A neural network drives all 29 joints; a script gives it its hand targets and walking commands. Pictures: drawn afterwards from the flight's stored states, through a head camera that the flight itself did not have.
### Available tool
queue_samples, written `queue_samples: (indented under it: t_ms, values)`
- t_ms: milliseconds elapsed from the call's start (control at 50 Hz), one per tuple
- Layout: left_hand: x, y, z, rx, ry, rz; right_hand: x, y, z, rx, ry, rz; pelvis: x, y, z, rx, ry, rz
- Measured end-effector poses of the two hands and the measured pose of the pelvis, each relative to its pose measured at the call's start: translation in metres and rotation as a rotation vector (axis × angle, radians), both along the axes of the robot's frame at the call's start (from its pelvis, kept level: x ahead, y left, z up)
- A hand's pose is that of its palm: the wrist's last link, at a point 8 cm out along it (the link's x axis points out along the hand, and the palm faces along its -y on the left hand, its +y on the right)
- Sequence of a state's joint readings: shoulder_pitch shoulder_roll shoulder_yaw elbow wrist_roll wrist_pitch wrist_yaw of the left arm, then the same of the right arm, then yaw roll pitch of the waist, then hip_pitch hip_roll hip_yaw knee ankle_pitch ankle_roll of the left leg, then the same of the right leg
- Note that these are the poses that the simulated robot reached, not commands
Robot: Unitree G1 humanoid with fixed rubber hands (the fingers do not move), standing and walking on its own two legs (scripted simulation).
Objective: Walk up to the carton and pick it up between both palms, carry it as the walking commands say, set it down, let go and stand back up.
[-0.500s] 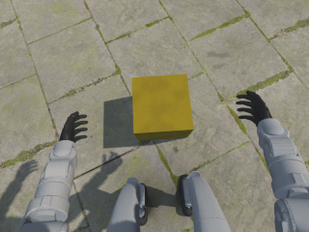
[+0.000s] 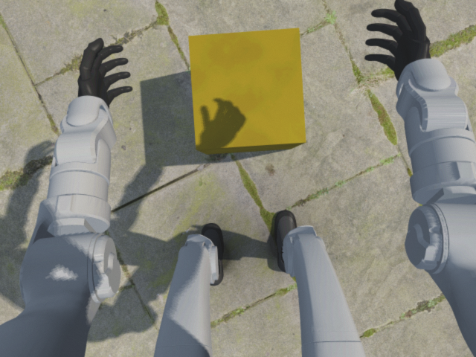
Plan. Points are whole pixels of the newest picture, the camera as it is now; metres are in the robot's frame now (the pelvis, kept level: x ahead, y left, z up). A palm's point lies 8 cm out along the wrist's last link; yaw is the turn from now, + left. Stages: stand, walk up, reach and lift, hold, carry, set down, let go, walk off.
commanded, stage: reach and lift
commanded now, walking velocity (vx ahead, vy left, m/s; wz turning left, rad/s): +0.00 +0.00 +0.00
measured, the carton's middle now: (246, 100) +0.57 -0.01 -0.55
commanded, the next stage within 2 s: none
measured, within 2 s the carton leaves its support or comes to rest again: neither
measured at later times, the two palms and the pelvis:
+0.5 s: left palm (119, 102) +0.49 +0.22 -0.20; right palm (377, 70) +0.52 -0.23 -0.18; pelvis -0.02 +0.00 -0.05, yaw +0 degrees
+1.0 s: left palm (147, 117) +0.50 +0.23 -0.37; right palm (337, 95) +0.52 -0.22 -0.37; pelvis -0.06 +0.00 -0.19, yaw +1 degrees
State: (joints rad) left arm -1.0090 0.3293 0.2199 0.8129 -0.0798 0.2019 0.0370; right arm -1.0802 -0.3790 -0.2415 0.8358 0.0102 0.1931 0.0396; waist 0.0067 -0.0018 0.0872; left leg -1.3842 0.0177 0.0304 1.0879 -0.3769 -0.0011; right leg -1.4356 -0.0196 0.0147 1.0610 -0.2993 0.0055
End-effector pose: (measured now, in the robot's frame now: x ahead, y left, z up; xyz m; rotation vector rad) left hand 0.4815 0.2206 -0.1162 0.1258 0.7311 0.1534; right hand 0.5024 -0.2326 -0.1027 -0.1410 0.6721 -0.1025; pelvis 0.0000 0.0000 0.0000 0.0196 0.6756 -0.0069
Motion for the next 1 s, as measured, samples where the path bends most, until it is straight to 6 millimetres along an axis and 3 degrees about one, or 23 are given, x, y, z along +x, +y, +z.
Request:
queue_samples:
  t_ms: [160,380,540,700,1000]
  values:
    - [0.028,-0.004,-0.001,-0.026,-0.070,0.018,0.028,0.004,0.000,0.042,-0.060,-0.019,0.002,0.000,-0.004,0.001,0.050,0.001]
    - [0.011,0.002,-0.055,-0.035,-0.010,0.037,0.013,0.003,-0.056,0.053,0.004,-0.031,-0.007,0.001,-0.022,-0.001,0.126,0.005]
    - [0.014,0.000,-0.093,-0.041,-0.059,0.032,0.018,0.007,-0.091,0.049,-0.039,-0.025,-0.026,0.002,-0.068,-0.002,0.150,0.008]
    - [0.017,-0.003,-0.147,-0.040,-0.042,0.040,0.019,0.005,-0.149,0.051,-0.011,-0.036,-0.038,0.001,-0.120,0.003,0.166,0.011]
    - [0.016,0.007,-0.257,-0.063,-0.054,0.114,0.020,0.013,-0.264,0.029,0.005,-0.045,-0.055,0.000,-0.186,0.001,-0.039,0.013]
